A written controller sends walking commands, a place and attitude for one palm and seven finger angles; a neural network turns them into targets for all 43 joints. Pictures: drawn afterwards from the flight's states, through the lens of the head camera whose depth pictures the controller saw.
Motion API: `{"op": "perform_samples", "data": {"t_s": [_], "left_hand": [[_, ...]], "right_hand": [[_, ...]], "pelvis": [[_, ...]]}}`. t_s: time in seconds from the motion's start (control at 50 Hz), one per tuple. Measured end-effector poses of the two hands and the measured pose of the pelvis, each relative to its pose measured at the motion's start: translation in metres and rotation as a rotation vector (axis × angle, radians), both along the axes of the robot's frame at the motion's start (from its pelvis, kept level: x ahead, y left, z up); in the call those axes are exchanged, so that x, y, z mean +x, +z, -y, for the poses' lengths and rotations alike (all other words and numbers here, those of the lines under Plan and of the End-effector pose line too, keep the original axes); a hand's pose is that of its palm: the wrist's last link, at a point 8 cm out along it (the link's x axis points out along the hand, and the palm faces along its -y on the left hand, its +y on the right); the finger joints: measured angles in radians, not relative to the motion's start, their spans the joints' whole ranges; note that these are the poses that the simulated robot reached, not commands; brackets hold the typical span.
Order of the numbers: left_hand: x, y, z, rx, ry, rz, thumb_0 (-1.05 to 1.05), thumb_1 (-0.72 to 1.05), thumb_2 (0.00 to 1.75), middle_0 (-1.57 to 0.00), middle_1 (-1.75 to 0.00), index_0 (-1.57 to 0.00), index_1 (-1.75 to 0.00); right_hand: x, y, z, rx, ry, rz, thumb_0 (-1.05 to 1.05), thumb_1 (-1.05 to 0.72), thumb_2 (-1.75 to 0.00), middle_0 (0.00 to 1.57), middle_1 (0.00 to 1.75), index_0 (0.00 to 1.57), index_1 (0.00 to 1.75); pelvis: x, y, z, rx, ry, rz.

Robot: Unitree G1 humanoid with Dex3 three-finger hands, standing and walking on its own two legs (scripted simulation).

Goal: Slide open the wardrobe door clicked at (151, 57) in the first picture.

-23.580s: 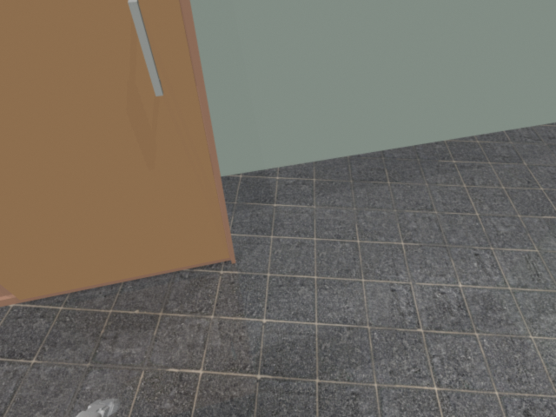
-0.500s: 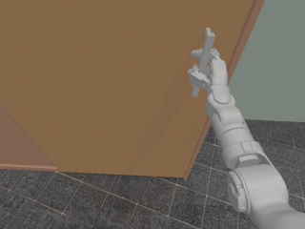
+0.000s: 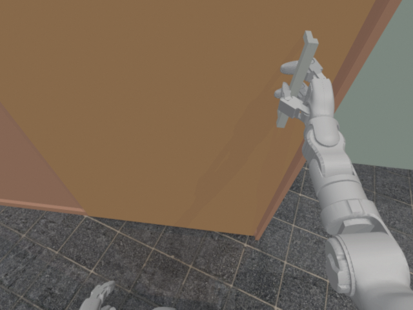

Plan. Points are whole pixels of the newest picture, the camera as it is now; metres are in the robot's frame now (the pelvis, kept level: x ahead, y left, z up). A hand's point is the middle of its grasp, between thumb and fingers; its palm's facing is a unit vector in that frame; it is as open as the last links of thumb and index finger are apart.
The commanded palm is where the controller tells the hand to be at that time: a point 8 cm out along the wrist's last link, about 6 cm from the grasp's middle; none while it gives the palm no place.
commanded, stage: step sideways, sliding the door along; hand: right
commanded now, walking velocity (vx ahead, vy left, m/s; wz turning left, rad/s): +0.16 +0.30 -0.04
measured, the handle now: (292, 84) +0.51 -0.12 +0.17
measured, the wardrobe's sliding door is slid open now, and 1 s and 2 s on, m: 0.02 0.10 0.39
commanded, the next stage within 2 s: none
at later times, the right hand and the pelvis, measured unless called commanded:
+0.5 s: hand (271, 99) +0.47 -0.07 +0.17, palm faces +0.24 +0.97 -0.10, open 6.0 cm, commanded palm +0.45 -0.05 +0.18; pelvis +0.05 +0.12 +0.00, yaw -8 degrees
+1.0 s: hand (230, 90) +0.48 +0.01 +0.17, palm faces +0.49 +0.87 -0.03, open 6.3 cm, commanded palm +0.45 +0.07 +0.17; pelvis +0.18 +0.25 -0.01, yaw -13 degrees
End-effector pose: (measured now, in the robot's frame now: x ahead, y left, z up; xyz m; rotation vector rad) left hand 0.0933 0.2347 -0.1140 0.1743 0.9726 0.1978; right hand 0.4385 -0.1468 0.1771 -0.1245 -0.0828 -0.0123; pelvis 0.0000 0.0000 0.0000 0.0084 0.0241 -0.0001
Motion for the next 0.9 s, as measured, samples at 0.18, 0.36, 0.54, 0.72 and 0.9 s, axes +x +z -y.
{"op": "perform_samples", "data": {"t_s": [0.18,0.36,0.54,0.72,0.9], "left_hand": [[0.027,-0.012,-0.031,-0.013,-0.092,-0.09,0.01,0.9,0.9,-0.21,-0.3,-0.2,-0.3],[0.108,-0.002,-0.055,0.016,-0.223,-0.003,0.01,0.9,0.9,-0.2,-0.3,-0.2,-0.3],[0.187,0.003,-0.062,-0.103,-0.372,0.088,0.01,0.9,0.9,-0.2,-0.3,-0.2,-0.3],[0.262,-0.001,-0.118,-0.055,-0.399,0.153,0.01,0.9,0.9,-0.21,-0.3,-0.2,-0.3],[0.299,0.019,-0.135,-0.089,-0.494,0.177,0.01,0.91,0.9,-0.2,-0.3,-0.2,-0.3]], "right_hand": [[-0.003,-0.001,-0.009,0.016,-0.099,0.011,-0.01,-0.78,-0.87,0.45,1.4,0.25,1.4],[-0.003,-0.007,-0.015,0.02,-0.131,0.087,-0.01,-0.81,-0.87,0.43,1.4,0.18,1.4],[-0.002,-0.009,-0.031,0.005,-0.255,0.127,-0.01,-0.81,-0.88,0.43,1.4,0.16,1.4],[-0.003,-0.009,-0.058,-0.012,-0.413,0.129,-0.01,-0.8,-0.87,0.45,1.4,0.11,1.4],[-0.001,-0.012,-0.092,0.052,-0.433,0.186,0.0,-0.82,-0.88,0.41,1.41,0.12,1.37]], "pelvis": [[0.014,-0.002,-0.044,0.0,-0.094,0.048],[0.025,-0.005,-0.072,-0.017,-0.115,0.058],[0.066,-0.007,-0.145,0.032,-0.143,0.073],[0.101,-0.002,-0.191,-0.005,-0.248,0.033],[0.143,0.003,-0.226,-0.003,-0.237,0.06]]}}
